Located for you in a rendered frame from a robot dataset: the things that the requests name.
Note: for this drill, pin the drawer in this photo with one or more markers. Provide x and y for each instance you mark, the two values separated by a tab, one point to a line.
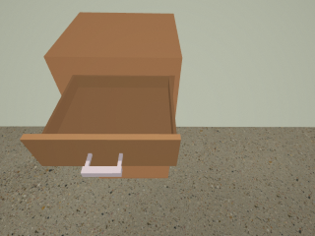
106	115

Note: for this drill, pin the handle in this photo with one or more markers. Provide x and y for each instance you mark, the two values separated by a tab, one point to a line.
102	171

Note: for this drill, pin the cabinet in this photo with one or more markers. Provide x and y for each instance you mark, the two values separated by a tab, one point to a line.
119	44

